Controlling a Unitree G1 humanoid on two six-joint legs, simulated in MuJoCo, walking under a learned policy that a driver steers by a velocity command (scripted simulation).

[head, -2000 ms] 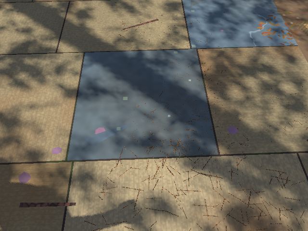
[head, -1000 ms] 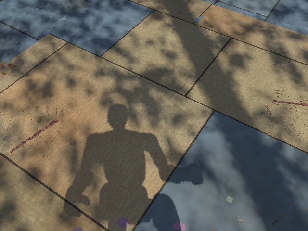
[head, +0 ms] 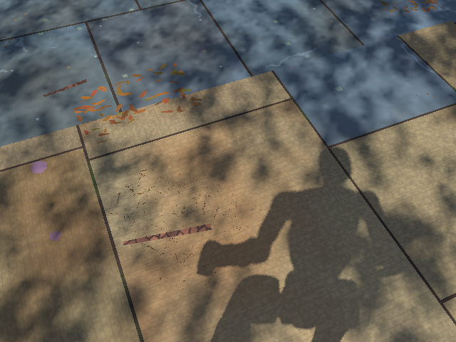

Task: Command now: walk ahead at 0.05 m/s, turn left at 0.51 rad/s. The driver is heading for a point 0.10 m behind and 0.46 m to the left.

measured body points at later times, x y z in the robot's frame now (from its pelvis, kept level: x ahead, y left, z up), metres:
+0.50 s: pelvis +0.02 +0.04 +0.00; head +0.04 +0.04 +0.45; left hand +0.12 +0.32 -0.12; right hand +0.21 -0.19 -0.11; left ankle +0.02 +0.13 -0.74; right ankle +0.03 -0.10 -0.74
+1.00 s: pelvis +0.11 +0.13 +0.00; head +0.12 +0.17 +0.44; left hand +0.15 +0.43 -0.13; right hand +0.27 -0.12 -0.10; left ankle +0.09 +0.20 -0.74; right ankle +0.10 -0.05 -0.65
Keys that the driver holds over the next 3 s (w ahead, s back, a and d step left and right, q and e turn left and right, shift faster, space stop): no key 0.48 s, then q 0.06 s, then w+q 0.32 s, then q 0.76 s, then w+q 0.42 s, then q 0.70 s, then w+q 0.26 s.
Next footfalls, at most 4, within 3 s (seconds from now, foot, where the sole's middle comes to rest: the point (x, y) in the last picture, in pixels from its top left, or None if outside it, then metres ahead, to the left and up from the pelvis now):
0.10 left None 0.06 0.14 -0.78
0.44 right None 0.07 -0.10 -0.77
0.88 left None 0.13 0.21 -0.78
1.36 right None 0.41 0.15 -0.77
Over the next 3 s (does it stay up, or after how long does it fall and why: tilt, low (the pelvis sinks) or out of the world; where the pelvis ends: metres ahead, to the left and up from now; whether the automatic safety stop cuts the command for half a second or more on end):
stays up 0.39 0.51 0.01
